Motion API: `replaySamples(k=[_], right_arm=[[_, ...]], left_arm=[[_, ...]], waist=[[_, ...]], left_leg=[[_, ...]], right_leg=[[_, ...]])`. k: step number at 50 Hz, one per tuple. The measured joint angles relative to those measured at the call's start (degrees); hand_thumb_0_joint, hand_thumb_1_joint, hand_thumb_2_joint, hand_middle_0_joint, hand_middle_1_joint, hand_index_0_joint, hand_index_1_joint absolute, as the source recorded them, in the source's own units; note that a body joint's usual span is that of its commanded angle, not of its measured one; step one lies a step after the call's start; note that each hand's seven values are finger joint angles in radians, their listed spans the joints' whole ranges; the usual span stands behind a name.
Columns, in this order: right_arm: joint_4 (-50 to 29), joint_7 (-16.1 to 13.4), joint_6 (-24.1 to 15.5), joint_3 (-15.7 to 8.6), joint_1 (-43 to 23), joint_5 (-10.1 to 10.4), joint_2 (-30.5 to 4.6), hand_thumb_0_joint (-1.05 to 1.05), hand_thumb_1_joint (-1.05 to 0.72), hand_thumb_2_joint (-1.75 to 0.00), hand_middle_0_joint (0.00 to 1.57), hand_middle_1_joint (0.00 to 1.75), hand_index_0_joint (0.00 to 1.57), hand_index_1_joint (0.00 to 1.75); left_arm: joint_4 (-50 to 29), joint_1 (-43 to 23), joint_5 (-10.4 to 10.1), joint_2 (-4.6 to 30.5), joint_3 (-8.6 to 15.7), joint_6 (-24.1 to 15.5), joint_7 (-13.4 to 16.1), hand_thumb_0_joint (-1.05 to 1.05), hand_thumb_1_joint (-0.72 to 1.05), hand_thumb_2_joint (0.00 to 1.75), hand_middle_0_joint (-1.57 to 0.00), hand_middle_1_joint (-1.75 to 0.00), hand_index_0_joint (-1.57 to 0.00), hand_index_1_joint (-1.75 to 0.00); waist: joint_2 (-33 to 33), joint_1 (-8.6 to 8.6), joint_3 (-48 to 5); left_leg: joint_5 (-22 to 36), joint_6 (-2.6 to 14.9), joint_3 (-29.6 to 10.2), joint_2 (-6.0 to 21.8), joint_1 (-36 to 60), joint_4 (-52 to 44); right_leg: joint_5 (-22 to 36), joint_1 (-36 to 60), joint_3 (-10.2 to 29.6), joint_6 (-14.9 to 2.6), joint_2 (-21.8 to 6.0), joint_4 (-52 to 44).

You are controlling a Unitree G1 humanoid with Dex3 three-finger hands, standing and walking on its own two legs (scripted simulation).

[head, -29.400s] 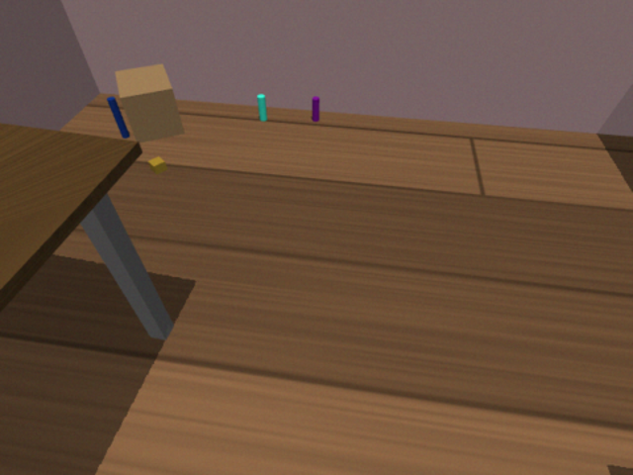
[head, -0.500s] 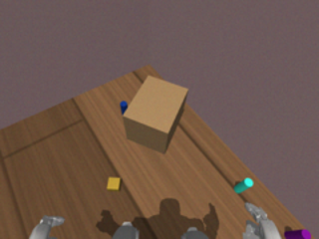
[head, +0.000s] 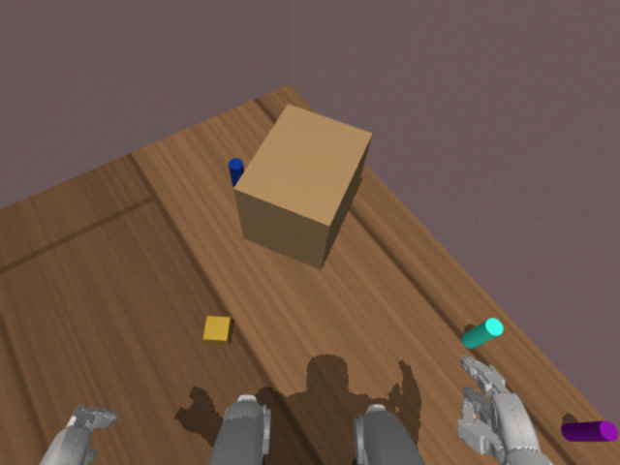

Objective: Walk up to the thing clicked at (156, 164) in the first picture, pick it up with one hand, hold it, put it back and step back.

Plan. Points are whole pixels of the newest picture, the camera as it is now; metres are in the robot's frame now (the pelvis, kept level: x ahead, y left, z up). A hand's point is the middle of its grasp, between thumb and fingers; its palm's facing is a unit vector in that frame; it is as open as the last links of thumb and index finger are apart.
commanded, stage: rise first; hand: left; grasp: from above
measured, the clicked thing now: (218, 330) +0.45 +0.24 -0.61
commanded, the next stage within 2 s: approach in 1.66 s
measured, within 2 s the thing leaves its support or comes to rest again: neither
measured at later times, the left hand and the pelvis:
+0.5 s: hand (152, 389) +0.26 +0.30 -0.34, palm faces -0.46 -0.38 -0.81, open 13.5 cm; pelvis -0.06 -0.01 -0.20, yaw -3 degrees
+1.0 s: hand (167, 363) +0.33 +0.30 -0.43, palm faces -0.46 -0.11 -0.88, open 14.0 cm; pelvis -0.08 +0.00 -0.28, yaw -6 degrees
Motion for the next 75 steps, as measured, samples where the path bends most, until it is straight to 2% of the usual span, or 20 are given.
replaySamples(k=[6,13,17,26,32,36,42,48,54,63,75], right_arm=[[0.9,0.4,-2.0,0.0,-1.7,-0.3,-1.3,0.01,-0.88,-0.89,0.21,0.3,0.21,0.3],[4.0,0.9,-3.1,-1.4,-5.0,-0.9,-3.3,0.01,-0.86,-0.89,0.21,0.3,0.21,0.3],[5.9,1.4,-2.2,-1.9,-6.6,-0.9,-4.0,0.01,-0.85,-0.88,0.21,0.3,0.21,0.3],[10.5,3.0,0.8,-2.0,-6.6,-2.0,-3.5,0.01,-0.85,-0.88,0.2,0.3,0.21,0.3],[12.4,3.6,2.8,-1.4,-4.4,-2.4,-2.7,0.01,-0.85,-0.88,0.21,0.3,0.21,0.3],[12.9,4.0,4.0,-0.8,-3.1,-2.8,-2.6,0.01,-0.84,-0.88,0.21,0.3,0.21,0.3],[13.8,4.6,5.5,0.1,-2.3,-3.8,-2.8,0.01,-0.85,-0.88,0.21,0.3,0.21,0.3],[14.0,5.2,6.7,0.5,-3.0,-5.0,-3.0,0.01,-0.86,-0.88,0.21,0.3,0.21,0.3],[14.1,5.9,6.9,0.5,-3.7,-5.9,-2.6,0.01,-0.88,-0.89,0.21,0.3,0.21,0.3],[14.6,6.7,7.3,1.3,-4.4,-7.1,-1.5,0.0,-0.89,-0.89,0.21,0.3,0.21,0.3],[15.9,7.0,7.8,1.9,-5.2,-8.8,-0.9,0.0,-0.9,-0.89,0.21,0.3,0.21,0.3]], left_arm=[[8.6,-6.9,5.3,3.6,0.4,-6.4,0.1,-0.01,-0.52,0.95,-0.07,-1.03,-0.08,-1.04],[15.2,-17.3,14.1,7.6,0.4,-17.1,1.5,-0.01,-0.45,0.91,-0.12,-0.97,-0.12,-0.98],[18.9,-24.2,19.5,9.1,1.1,-20.8,3.4,-0.01,-0.41,0.9,-0.13,-0.95,-0.13,-0.96],[27.7,-38.2,29.1,13.4,2.9,-24.7,5.5,-0.01,-0.39,0.89,-0.14,-0.96,-0.15,-0.96],[33.2,-43.6,34.3,16.5,2.7,-27.4,5.4,-0.01,-0.41,0.93,-0.12,-0.97,-0.12,-0.97],[36.2,-45.8,37.4,18.1,2.4,-30.2,6.3,-0.01,-0.43,0.95,-0.09,-0.97,-0.1,-0.97],[41.1,-49.2,42.7,19.9,2.0,-33.3,10.6,-0.01,-0.45,0.98,-0.08,-0.95,-0.09,-0.96],[47.1,-53.4,48.0,21.0,1.5,-33.0,15.5,-0.01,-0.45,0.98,-0.08,-0.92,-0.09,-0.93],[50.7,-56.4,51.5,21.3,0.7,-32.0,17.6,-0.01,-0.46,0.98,-0.09,-0.91,-0.09,-0.91],[54.9,-59.0,55.1,22.4,0.6,-33.0,19.6,0.0,-0.47,0.96,-0.08,-0.92,-0.09,-0.92],[59.2,-61.0,58.5,24.5,1.7,-35.4,23.6,0.0,-0.47,0.96,-0.09,-0.93,-0.1,-0.93]], waist=[[-0.4,-0.05,-0.9],[-0.5,-0.25,-1.8],[-0.3,-0.12,-0.9],[-0.2,0.69,2.3],[-0.3,-0.01,3.4],[-0.6,-0.86,3.8],[-1.0,-2.45,3.8],[-1.3,-4.0,3.4],[-1.5,-4.85,3.4],[-1.8,-5.68,3.3],[-2.5,-6.66,3.9]], left_leg=[[-1.3,-0.33,-0.3,-0.4,-9.2,7.3],[-4.1,-0.9,-0.7,-0.7,-24.7,20.9],[-4.9,-1.21,-1.1,-0.7,-32.6,28.0],[-4.3,-1.88,-2.7,-0.9,-46.1,40.1],[-3.3,-1.88,-3.7,-1.4,-51.4,45.5],[-2.9,-1.72,-4.3,-1.7,-53.5,48.0],[-2.7,-1.6,-5.0,-2.2,-55.9,50.7],[-2.7,-1.26,-5.1,-2.5,-58.1,52.7],[-2.8,-0.88,-5.1,-2.8,-59.9,54.1],[-3.6,-0.8,-5.3,-2.8,-61.4,56.2],[-4.5,-1.35,-5.9,-2.8,-63.6,59.1]], right_leg=[[-2.0,-9.4,0.1,-0.14,0.0,8.2],[-5.2,-25.0,0.5,0.24,0.6,22.3],[-6.1,-33.0,0.7,0.42,1.2,29.6],[-5.5,-46.4,0.3,0.91,2.6,41.5],[-4.7,-51.3,-0.1,1.24,3.1,46.5],[-4.4,-53.0,-0.4,1.17,3.3,48.6],[-4.4,-54.7,-0.9,0.66,3.4,50.7],[-4.7,-56.3,-1.0,0.43,3.4,52.2],[-5.1,-57.5,-0.9,0.1,3.4,53.3],[-5.9,-58.9,-0.9,0.51,3.6,55.2],[-6.5,-61.4,-1.0,0.99,4.0,58.1]])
